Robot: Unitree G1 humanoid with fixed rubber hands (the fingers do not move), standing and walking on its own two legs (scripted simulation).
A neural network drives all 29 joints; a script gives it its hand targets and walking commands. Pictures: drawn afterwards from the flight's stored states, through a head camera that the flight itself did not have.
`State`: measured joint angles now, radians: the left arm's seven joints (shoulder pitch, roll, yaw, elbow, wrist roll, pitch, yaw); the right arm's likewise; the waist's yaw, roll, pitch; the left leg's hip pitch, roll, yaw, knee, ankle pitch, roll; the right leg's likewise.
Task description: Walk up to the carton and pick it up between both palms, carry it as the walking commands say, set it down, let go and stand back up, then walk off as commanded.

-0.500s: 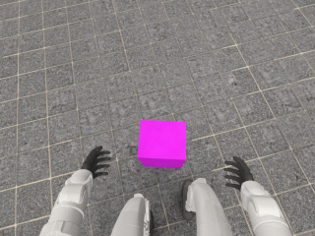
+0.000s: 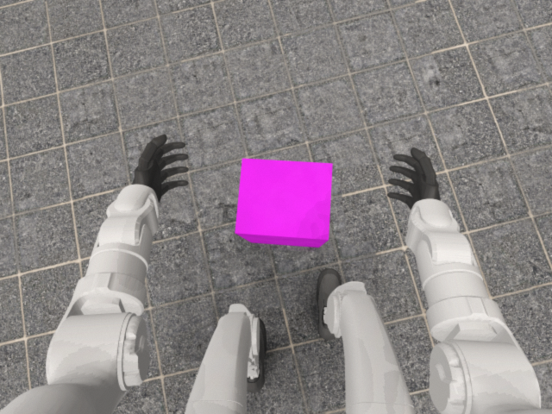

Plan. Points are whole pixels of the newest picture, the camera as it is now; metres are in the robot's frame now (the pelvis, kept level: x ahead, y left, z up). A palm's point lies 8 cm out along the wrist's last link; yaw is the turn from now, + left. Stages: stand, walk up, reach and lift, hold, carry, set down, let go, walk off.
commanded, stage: reach and lift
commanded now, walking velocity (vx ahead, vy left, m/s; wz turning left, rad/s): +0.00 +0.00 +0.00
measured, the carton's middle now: (285, 209) +0.45 +0.01 -0.51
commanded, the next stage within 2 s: none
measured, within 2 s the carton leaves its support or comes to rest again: neither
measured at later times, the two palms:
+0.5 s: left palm (164, 158) +0.48 +0.20 -0.15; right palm (404, 167) +0.44 -0.20 -0.16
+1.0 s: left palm (201, 186) +0.48 +0.19 -0.33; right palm (376, 193) +0.44 -0.20 -0.34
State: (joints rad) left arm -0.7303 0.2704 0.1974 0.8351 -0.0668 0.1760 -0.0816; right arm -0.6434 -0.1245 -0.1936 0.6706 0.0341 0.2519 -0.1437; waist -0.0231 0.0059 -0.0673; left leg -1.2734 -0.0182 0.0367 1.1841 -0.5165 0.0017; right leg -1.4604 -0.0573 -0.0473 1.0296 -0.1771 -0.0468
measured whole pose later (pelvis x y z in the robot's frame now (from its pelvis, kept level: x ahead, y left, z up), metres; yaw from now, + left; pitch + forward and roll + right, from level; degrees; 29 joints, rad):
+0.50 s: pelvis +0.00 +0.00 -0.02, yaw +4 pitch +47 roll +2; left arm -0.97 0.29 0.21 0.91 -0.04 0.08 -0.05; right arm -0.88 -0.11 -0.38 0.81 -0.05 0.10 -0.09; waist -0.08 0.02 -0.13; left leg -1.56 -0.06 -0.03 1.23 -0.49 -0.01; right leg -1.70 -0.06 -0.03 1.06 -0.18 -0.01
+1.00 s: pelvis -0.05 +0.00 -0.15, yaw +4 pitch +32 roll +1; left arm -1.27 0.42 0.09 0.66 -0.18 0.25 0.08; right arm -1.17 -0.28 -0.25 0.56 0.14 0.24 -0.17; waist -0.07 0.01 0.53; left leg -1.72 -0.07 0.00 1.84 -0.68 -0.01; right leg -1.90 -0.03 0.03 1.66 -0.32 0.01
